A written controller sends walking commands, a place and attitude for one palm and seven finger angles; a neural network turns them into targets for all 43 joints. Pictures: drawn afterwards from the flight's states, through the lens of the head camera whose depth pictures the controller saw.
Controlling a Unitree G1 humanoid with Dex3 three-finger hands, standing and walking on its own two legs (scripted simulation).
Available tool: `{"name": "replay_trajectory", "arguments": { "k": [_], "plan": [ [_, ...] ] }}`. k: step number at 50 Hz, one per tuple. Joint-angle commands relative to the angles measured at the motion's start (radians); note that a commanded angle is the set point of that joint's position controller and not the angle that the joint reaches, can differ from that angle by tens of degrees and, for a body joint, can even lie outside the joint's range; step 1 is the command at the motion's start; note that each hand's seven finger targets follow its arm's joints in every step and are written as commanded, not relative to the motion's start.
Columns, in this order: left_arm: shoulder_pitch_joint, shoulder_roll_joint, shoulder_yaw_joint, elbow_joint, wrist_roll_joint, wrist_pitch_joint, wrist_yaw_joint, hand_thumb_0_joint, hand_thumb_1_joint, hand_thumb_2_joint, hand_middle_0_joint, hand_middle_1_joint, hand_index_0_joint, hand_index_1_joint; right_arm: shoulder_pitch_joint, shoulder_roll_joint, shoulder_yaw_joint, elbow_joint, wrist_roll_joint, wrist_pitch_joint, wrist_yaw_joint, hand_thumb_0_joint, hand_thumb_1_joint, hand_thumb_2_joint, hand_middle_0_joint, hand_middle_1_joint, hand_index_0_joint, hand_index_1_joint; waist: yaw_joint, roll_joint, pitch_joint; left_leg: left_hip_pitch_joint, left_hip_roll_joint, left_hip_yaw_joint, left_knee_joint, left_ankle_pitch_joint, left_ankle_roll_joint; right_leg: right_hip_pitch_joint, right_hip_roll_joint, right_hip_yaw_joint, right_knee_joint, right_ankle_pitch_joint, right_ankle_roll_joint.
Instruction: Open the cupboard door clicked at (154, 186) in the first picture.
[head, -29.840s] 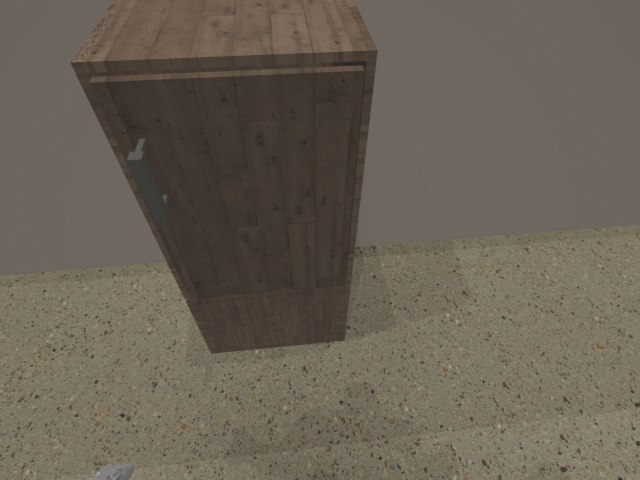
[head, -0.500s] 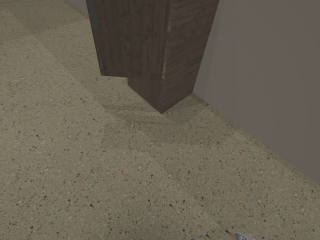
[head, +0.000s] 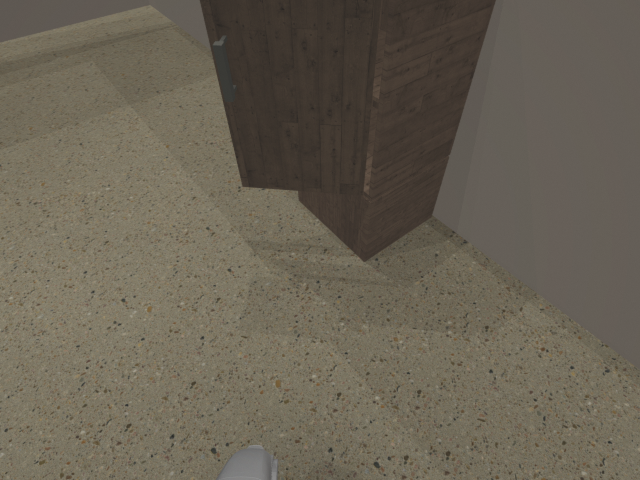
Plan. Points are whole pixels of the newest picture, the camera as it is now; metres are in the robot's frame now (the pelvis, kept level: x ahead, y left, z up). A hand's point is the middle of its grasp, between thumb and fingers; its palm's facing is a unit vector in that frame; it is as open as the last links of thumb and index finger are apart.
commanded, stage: take the last steps up to it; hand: left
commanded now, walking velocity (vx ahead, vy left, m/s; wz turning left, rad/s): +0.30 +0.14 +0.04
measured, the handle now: (227, 69) +1.01 +0.29 +0.01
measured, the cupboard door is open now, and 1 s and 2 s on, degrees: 45 45 45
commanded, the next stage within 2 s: come to a stop and stand still in 0.90 s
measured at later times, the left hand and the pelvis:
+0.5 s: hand (147, 406) +0.25 +0.30 -0.17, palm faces +0.04 -0.98 -0.20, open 7.4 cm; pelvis +0.17 +0.11 -0.01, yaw -1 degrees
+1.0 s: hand (184, 334) +0.38 +0.28 -0.18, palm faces +0.02 -0.98 -0.21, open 7.2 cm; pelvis +0.35 +0.09 -0.01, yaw -2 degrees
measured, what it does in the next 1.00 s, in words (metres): walks ahead: left foot, then right foot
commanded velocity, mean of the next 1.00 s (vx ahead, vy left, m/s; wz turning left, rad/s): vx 0.24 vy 0.04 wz -0.06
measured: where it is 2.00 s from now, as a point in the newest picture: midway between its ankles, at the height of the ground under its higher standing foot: (301, 433)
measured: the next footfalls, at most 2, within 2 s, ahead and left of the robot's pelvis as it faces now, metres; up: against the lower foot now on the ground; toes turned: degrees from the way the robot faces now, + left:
left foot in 0.20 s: +0.21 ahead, +0.19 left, +0.00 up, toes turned +9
right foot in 0.72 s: +0.35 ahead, -0.03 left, +0.00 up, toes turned -10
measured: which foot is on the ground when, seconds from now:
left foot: up 0.00-0.18, down 0.20-0.72, up 0.74-1.00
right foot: down 0.00-0.20, up 0.22-0.70, down 0.72-1.00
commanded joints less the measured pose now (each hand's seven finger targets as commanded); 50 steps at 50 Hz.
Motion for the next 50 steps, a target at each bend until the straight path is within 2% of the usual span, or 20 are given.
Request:
{"name": "replay_trajectory", "arguments": {
  "k": [1,6,8,9,10,11,12,15,19,28,32,34,35,36,37,38,39,43,48,50],
  "plan": [
    [0.103,0.174,0.042,0.008,0.005,-0.027,0.011,0.000,0.900,0.900,-0.200,-0.300,-0.200,-0.300,-0.127,0.010,0.010,-0.101,0.006,-0.038,0.017,0.000,-0.900,-0.900,0.200,0.300,0.200,0.300,0.053,-0.144,0.049,-0.096,0.010,0.056,-0.145,0.038,-0.008,0.047,-0.235,0.078,-0.147,0.356,-0.102],
    [0.094,0.193,0.043,0.035,0.015,-0.014,0.013,0.000,0.900,0.900,-0.200,-0.300,-0.200,-0.300,-0.164,0.015,0.019,-0.122,0.009,-0.064,0.024,0.000,-0.900,-0.900,0.200,0.300,0.200,0.300,0.050,-0.219,0.056,0.107,-0.032,0.104,-0.394,-0.021,0.035,-0.004,-0.245,0.057,-0.077,0.368,-0.088],
    [0.065,0.194,0.047,0.035,0.011,-0.008,0.014,0.000,0.900,0.900,-0.200,-0.300,-0.200,-0.300,0.009,-0.036,0.006,-0.071,0.001,-0.080,0.009,0.000,-0.900,-0.900,0.200,0.300,0.200,0.300,-0.039,-0.137,-0.028,0.404,-0.072,0.123,-0.525,0.009,0.058,-0.093,-0.199,0.009,0.144,0.425,-0.062],
    [0.085,0.160,0.039,0.025,0.005,-0.002,0.007,0.000,0.900,0.900,-0.200,-0.300,-0.200,-0.300,0.170,-0.126,-0.014,-0.028,-0.005,-0.084,-0.006,0.000,-0.900,-0.900,0.200,0.300,0.200,0.300,-0.100,0.029,-0.140,0.635,-0.001,0.064,-0.525,0.013,0.077,-0.203,-0.141,-0.037,0.367,0.258,-0.038],
    [0.132,0.096,0.031,0.006,-0.007,0.004,0.000,0.000,0.900,0.900,-0.200,-0.300,-0.200,-0.300,0.279,-0.239,-0.044,-0.005,-0.013,-0.091,-0.023,0.000,-0.900,-0.900,0.200,0.300,0.200,0.300,-0.119,0.310,-0.253,0.817,0.263,-0.321,-0.607,0.035,0.169,-0.447,0.021,-0.059,0.674,-0.290,0.004],
    [0.062,0.093,0.025,-0.026,-0.004,0.009,0.006,0.000,0.900,0.900,-0.200,-0.300,-0.200,-0.300,0.309,-0.261,-0.046,0.000,-0.001,-0.080,-0.042,0.000,-0.900,-0.900,0.200,0.300,0.200,0.300,-0.136,0.310,-0.287,0.806,0.327,-0.416,-0.715,0.032,0.223,-0.526,0.038,0.075,0.877,-0.354,-0.024],
    [0.003,0.091,0.027,-0.049,-0.004,0.006,0.008,0.000,0.900,0.900,-0.200,-0.300,-0.200,-0.300,0.231,-0.235,-0.038,-0.019,-0.003,-0.078,-0.044,0.000,-0.900,-0.900,0.200,0.300,0.200,0.300,-0.107,0.192,-0.189,0.682,0.341,-0.370,-0.742,-0.038,0.251,-0.560,-0.004,0.113,0.970,-0.303,-0.050],
    [-0.026,0.078,0.032,-0.017,0.006,0.024,-0.006,0.000,0.900,0.900,-0.200,-0.300,-0.200,-0.300,0.047,-0.088,0.005,-0.064,-0.001,-0.100,-0.053,0.000,-0.900,-0.900,0.200,0.300,0.200,0.300,-0.022,0.141,-0.026,0.400,0.253,-0.188,-0.798,-0.012,0.199,-0.543,-0.067,0.153,0.965,-0.085,-0.036],
    [0.013,0.055,0.032,-0.009,0.008,0.046,-0.012,0.000,0.900,0.900,-0.200,-0.300,-0.200,-0.300,0.052,-0.052,0.014,-0.046,0.001,-0.122,-0.056,0.000,-0.900,-0.900,0.200,0.300,0.200,0.300,0.029,0.069,-0.007,0.355,0.219,-0.085,-0.867,0.063,0.207,-0.509,-0.051,0.146,0.841,0.000,-0.024],
    [-0.206,0.071,0.031,-0.122,0.009,0.046,-0.023,0.000,0.900,0.900,-0.200,-0.300,-0.200,-0.300,0.118,-0.061,0.009,-0.016,-0.006,-0.119,-0.047,0.000,-0.900,-0.900,0.200,0.300,0.200,0.300,-0.001,0.012,0.045,0.451,0.217,-0.026,-0.884,0.104,0.239,-0.483,-0.030,0.109,0.424,0.071,-0.021],
    [-0.237,0.073,0.024,-0.138,0.009,0.036,-0.022,0.000,0.900,0.900,-0.200,-0.300,-0.200,-0.300,0.165,-0.069,0.014,0.017,-0.011,-0.111,-0.049,0.000,-0.900,-0.900,0.200,0.300,0.200,0.300,-0.014,0.043,0.028,0.508,0.195,0.017,-0.772,0.255,0.205,-0.377,0.022,0.053,0.280,0.030,-0.039],
    [-0.126,0.098,0.033,-0.105,0.011,0.024,-0.020,0.000,0.900,0.900,-0.200,-0.300,-0.200,-0.300,0.160,-0.057,0.021,0.029,-0.006,-0.108,-0.049,0.000,-0.900,-0.900,0.200,0.300,0.200,0.300,0.039,0.026,-0.017,0.450,0.136,0.071,-0.607,0.295,0.156,-0.161,0.053,0.038,0.148,0.105,-0.058],
    [-0.007,0.146,0.046,-0.064,0.012,0.011,-0.015,0.000,0.900,0.900,-0.200,-0.300,-0.200,-0.300,0.143,-0.044,0.024,0.020,0.006,-0.111,-0.047,0.000,-0.900,-0.900,0.200,0.300,0.200,0.300,0.088,-0.038,-0.088,0.316,0.079,0.110,-0.434,0.283,0.116,0.077,0.001,0.128,0.140,0.190,-0.099],
    [0.140,0.243,0.071,-0.019,0.014,0.002,-0.005,0.000,0.900,0.900,-0.200,-0.300,-0.200,-0.300,0.140,-0.017,0.025,-0.006,0.017,-0.116,-0.041,0.000,-0.900,-0.900,0.200,0.300,0.200,0.300,0.129,-0.225,-0.176,0.067,-0.035,0.185,-0.187,-0.009,0.062,0.321,-0.238,0.443,0.090,0.332,-0.197],
    [0.191,0.288,0.073,-0.005,-0.006,0.003,0.001,0.000,0.900,0.900,-0.200,-0.300,-0.200,-0.300,0.102,-0.035,0.023,-0.024,0.019,-0.109,-0.040,0.000,-0.900,-0.900,0.200,0.300,0.200,0.300,0.141,-0.248,-0.179,-0.031,-0.074,0.124,0.068,-0.434,0.041,0.321,-0.383,0.595,-0.018,0.430,-0.307],
    [0.134,0.244,0.072,-0.016,-0.006,0.004,0.016,0.000,0.900,0.900,-0.200,-0.300,-0.200,-0.300,0.044,-0.049,0.016,-0.036,0.016,-0.101,-0.044,0.000,-0.900,-0.900,0.200,0.300,0.200,0.300,0.125,-0.167,-0.107,-0.078,-0.024,0.009,0.139,-0.386,0.047,0.238,-0.358,0.539,-0.032,0.431,-0.311],
    [0.066,0.212,0.063,-0.033,-0.004,0.004,0.020,0.000,0.900,0.900,-0.200,-0.300,-0.200,-0.300,0.008,-0.021,0.017,-0.036,0.016,-0.098,-0.044,0.000,-0.900,-0.900,0.200,0.300,0.200,0.300,0.102,-0.125,-0.051,-0.096,0.005,-0.014,0.141,-0.320,0.043,0.153,-0.323,0.476,-0.041,0.443,-0.289],
    [-0.057,0.139,0.038,-0.047,0.000,-0.006,0.014,0.000,0.900,0.900,-0.200,-0.300,-0.200,-0.300,0.078,0.048,0.024,-0.003,0.009,-0.066,-0.030,0.000,-0.900,-0.900,0.200,0.300,0.200,0.300,0.002,-0.135,-0.028,0.100,0.019,0.031,-0.074,-0.168,0.015,-0.086,-0.191,0.187,-0.110,0.386,-0.188],
    [-0.048,0.154,0.047,-0.020,0.004,-0.005,0.005,0.000,0.900,0.900,-0.200,-0.300,-0.200,-0.300,0.045,0.066,0.025,-0.014,0.004,-0.072,-0.018,0.000,-0.900,-0.900,0.200,0.300,0.200,0.300,0.010,-0.120,-0.006,0.227,-0.027,0.087,-0.359,-0.051,0.014,-0.155,-0.159,0.161,-0.100,0.189,-0.172],
    [-0.070,0.162,0.047,-0.015,-0.001,0.004,0.005,0.000,0.900,0.900,-0.200,-0.300,-0.200,-0.300,0.085,0.041,0.023,-0.003,0.000,-0.082,-0.022,0.000,-0.900,-0.900,0.200,0.300,0.200,0.300,-0.021,-0.108,-0.007,0.359,-0.049,0.102,-0.499,0.032,0.016,-0.210,-0.134,0.149,-0.038,0.080,-0.141]
  ]
}}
